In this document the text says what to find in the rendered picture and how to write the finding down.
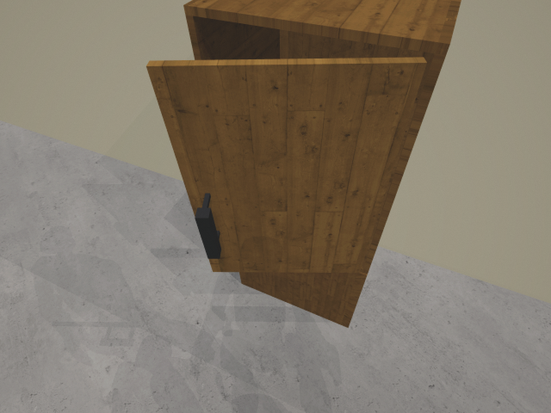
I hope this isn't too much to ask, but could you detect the handle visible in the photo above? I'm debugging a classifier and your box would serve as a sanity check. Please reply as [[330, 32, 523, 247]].
[[195, 193, 221, 259]]

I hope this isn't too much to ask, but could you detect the cupboard door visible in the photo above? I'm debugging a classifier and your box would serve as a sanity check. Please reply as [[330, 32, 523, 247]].
[[146, 57, 427, 273]]

